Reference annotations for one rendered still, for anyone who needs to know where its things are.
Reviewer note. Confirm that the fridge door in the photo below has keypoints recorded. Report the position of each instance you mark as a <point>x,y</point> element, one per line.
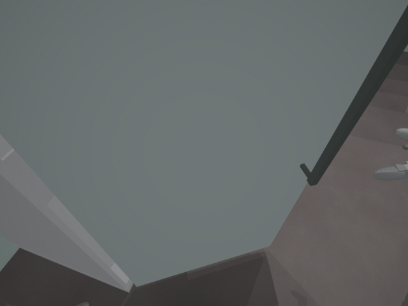
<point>174,130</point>

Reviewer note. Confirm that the robot right hand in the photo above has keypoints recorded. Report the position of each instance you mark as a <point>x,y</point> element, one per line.
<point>399,171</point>

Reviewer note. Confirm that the handle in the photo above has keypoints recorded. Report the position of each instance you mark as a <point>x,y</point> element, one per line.
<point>386,60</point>

